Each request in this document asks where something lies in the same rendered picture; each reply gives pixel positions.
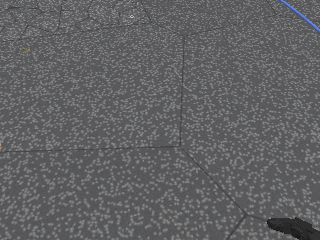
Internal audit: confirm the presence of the robot right hand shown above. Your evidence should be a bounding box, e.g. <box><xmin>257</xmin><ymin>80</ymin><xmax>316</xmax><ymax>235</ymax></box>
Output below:
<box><xmin>267</xmin><ymin>217</ymin><xmax>320</xmax><ymax>240</ymax></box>

